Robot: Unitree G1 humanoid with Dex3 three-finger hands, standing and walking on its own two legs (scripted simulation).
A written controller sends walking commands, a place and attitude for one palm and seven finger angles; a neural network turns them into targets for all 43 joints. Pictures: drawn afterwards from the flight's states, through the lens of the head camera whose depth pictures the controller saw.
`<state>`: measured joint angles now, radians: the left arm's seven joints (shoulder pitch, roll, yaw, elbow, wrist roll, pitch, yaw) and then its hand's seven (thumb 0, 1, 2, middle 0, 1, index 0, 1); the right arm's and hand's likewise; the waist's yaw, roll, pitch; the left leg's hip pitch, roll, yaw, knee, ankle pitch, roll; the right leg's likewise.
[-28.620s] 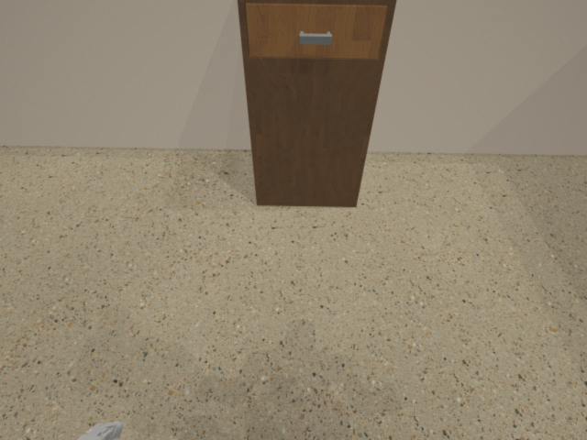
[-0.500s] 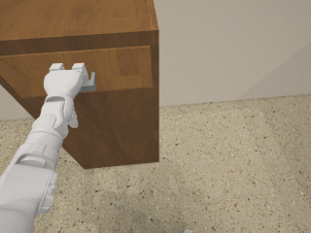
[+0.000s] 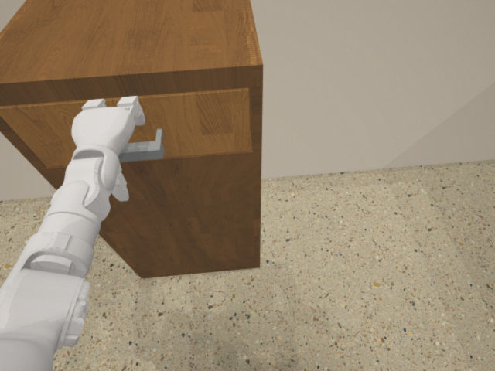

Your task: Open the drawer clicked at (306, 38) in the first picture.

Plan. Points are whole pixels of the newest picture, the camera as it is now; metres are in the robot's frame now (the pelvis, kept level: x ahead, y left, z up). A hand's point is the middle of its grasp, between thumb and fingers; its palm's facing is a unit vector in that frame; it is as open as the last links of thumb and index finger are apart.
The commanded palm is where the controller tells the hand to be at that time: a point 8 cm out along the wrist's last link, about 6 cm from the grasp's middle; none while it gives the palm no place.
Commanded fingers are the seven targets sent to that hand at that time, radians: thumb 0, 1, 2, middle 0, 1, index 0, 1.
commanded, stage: lift the fingers back up to retry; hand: left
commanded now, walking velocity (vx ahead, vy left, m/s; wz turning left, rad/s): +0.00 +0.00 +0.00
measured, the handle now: (135, 143) +0.51 +0.22 +0.05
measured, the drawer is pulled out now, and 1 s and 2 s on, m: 0.00 0.00 0.00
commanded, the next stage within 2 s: re-aim the fingers above the handle in 0.32 s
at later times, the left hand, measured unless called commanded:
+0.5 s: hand (116, 154) +0.44 +0.22 +0.11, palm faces -0.02 -0.02 -1.00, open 13.8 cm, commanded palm +0.42 +0.22 +0.17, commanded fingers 0.00 -0.50 0.30 -0.30 -1.20 -0.30 -1.20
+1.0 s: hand (122, 147) +0.45 +0.21 +0.11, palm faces +0.02 -0.04 -1.00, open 13.8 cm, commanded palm +0.42 +0.23 +0.17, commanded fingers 0.00 -0.50 0.30 -0.30 -1.20 -0.30 -1.20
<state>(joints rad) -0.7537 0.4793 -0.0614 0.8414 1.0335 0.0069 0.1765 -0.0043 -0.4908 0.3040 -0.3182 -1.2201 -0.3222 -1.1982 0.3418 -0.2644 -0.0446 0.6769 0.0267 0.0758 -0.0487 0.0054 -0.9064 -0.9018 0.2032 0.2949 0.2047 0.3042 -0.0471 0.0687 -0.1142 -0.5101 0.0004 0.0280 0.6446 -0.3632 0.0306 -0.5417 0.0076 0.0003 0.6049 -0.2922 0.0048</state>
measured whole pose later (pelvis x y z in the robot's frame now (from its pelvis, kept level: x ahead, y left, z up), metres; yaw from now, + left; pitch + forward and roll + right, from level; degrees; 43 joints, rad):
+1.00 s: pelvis +0.00 -0.02 +0.01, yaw +0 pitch +10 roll +0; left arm -0.69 0.49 -0.05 0.72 1.01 -0.06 0.09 0.00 -0.49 0.30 -0.32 -1.20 -0.32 -1.20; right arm 0.29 -0.28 -0.04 0.68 0.03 0.11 -0.06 0.01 -0.91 -0.90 0.20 0.29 0.20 0.30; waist -0.03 0.07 -0.09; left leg -0.41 0.01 0.02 0.58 -0.34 0.01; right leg -0.45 0.02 -0.01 0.56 -0.29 -0.02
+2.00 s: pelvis +0.00 -0.01 +0.01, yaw +2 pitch +9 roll +0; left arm -0.71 0.45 -0.15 0.70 1.00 0.03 0.11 0.00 -0.49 0.30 -0.32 -1.20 -0.32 -1.20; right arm 0.25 -0.29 -0.05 0.68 0.04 0.09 -0.05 0.01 -0.91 -0.90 0.20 0.29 0.20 0.30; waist 0.00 0.06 -0.08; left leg -0.39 0.00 0.00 0.57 -0.33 0.01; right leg -0.42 0.00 -0.03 0.55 -0.28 -0.01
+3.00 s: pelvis +0.00 -0.01 +0.00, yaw +1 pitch +12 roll -1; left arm -0.73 0.44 -0.10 0.82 1.05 0.05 0.20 0.00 -0.49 0.30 -0.32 -1.20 -0.32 -1.20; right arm 0.27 -0.25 -0.04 0.67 0.02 0.08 -0.03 0.00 -0.91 -0.90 0.20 0.29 0.20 0.30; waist -0.02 0.06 -0.10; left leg -0.49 0.00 0.02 0.63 -0.36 0.02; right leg -0.52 0.01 -0.01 0.60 -0.30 0.00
